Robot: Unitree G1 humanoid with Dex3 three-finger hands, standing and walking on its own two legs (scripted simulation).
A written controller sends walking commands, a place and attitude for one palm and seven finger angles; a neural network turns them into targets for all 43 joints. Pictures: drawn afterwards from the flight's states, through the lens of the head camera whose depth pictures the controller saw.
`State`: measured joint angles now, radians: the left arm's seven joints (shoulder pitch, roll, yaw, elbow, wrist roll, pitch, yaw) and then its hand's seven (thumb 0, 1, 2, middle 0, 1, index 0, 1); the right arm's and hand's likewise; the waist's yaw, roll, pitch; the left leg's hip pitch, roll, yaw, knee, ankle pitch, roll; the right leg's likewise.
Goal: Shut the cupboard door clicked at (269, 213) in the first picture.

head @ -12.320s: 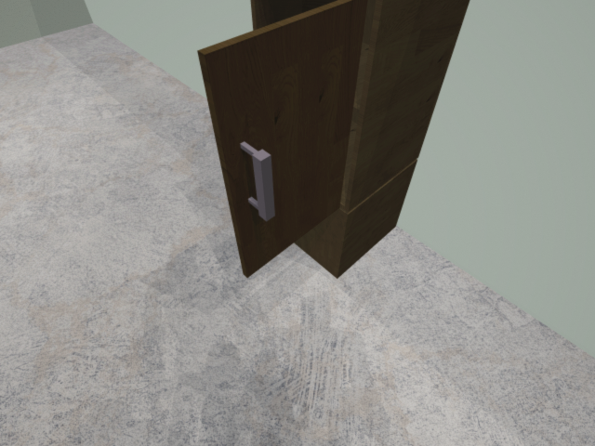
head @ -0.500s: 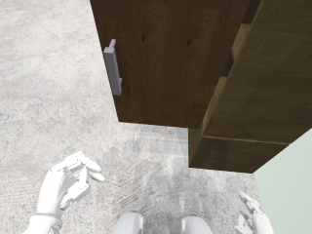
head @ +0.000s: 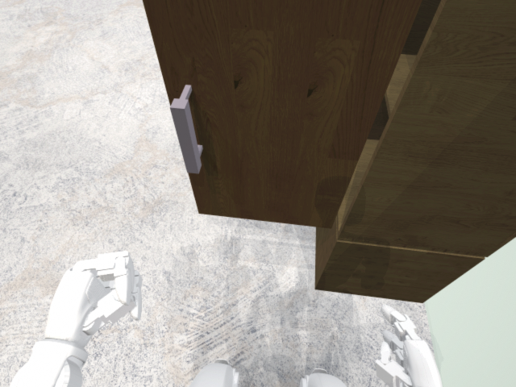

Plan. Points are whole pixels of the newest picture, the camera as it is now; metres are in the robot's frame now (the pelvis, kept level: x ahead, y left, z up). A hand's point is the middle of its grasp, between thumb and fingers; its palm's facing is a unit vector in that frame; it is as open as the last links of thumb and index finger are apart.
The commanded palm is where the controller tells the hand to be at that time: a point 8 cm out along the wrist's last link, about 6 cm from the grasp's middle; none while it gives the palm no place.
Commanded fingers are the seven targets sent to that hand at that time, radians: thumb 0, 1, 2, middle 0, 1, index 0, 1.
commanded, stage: raise the hand and make a fist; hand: left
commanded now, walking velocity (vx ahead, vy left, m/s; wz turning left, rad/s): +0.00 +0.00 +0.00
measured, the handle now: (190, 131) +0.53 +0.17 +0.07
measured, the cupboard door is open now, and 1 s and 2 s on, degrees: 90 90 90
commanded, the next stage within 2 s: bring the fist close to the handle in 0.44 s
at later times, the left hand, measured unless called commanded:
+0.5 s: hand (138, 302) +0.21 +0.17 +0.07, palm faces -0.04 -1.00 -0.05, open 3.1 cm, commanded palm +0.19 +0.23 +0.07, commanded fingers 0.00 0.90 0.90 -1.30 -1.50 -1.30 -1.50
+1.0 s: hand (169, 236) +0.31 +0.16 +0.08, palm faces -0.06 -1.00 -0.03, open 3.1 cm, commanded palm +0.29 +0.21 +0.07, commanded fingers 0.00 0.90 0.90 -1.30 -1.50 -1.30 -1.50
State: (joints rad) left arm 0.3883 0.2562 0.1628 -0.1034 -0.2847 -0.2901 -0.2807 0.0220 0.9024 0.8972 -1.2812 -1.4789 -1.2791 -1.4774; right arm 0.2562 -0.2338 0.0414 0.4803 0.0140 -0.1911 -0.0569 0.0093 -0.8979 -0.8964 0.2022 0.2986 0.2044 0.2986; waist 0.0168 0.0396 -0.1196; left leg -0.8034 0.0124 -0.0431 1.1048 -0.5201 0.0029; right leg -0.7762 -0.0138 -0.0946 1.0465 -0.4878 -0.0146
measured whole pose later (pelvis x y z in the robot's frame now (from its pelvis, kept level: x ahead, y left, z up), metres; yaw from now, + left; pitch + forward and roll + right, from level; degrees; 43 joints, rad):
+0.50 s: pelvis -0.01 -0.01 +0.00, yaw +0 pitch +11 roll -1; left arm 0.37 0.25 0.17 -0.04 -0.30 -0.34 -0.29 0.02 0.90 0.90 -1.30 -1.50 -1.30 -1.49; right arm 0.27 -0.25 0.02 0.50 0.02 -0.20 -0.06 0.01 -0.90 -0.90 0.20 0.30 0.20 0.30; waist 0.01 0.04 -0.11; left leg -0.77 0.02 -0.03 1.07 -0.49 -0.01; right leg -0.76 -0.01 -0.09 1.03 -0.47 -0.03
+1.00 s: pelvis -0.01 -0.01 +0.01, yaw -1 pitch +12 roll -1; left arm -0.02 0.23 0.15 0.22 -0.23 -0.27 -0.21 0.02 0.90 0.90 -1.30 -1.50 -1.29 -1.49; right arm 0.28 -0.25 0.04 0.55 0.02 -0.18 -0.05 0.01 -0.90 -0.90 0.20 0.30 0.20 0.30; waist -0.02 0.03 -0.11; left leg -0.76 0.01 -0.01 1.02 -0.47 0.00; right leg -0.76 -0.02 -0.06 1.00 -0.45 -0.02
